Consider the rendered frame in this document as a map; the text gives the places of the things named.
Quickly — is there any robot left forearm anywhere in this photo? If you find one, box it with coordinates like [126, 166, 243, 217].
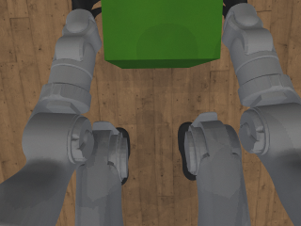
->
[22, 8, 103, 152]

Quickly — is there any robot left foot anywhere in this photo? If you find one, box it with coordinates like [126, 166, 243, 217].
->
[116, 127, 131, 185]

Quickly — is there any robot right shin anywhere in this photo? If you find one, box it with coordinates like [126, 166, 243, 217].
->
[186, 111, 242, 175]

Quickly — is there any robot right hand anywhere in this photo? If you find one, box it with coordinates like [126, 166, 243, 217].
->
[222, 0, 247, 20]

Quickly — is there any carton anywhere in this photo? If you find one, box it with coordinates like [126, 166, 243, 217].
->
[101, 0, 223, 69]

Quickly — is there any right robot upper arm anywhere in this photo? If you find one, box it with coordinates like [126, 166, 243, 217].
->
[238, 103, 301, 226]

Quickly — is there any left robot upper arm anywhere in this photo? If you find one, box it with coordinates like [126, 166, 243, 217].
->
[0, 112, 94, 226]

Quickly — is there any robot right forearm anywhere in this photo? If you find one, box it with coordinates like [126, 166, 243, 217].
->
[221, 3, 301, 107]

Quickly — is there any robot left hand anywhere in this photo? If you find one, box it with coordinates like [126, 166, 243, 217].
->
[71, 0, 102, 19]

